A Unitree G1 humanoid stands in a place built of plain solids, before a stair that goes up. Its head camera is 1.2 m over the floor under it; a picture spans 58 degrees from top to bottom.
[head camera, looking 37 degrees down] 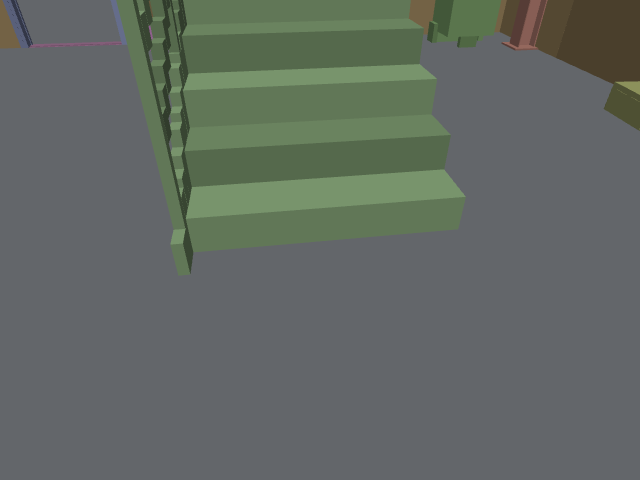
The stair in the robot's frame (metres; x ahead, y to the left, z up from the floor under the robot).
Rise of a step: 0.18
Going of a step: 0.27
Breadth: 1.28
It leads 8 degrees to the left of straight ahead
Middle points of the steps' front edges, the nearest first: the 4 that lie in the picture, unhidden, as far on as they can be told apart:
1.58 -0.03 0.18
1.85 0.01 0.36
2.11 0.05 0.54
2.37 0.09 0.73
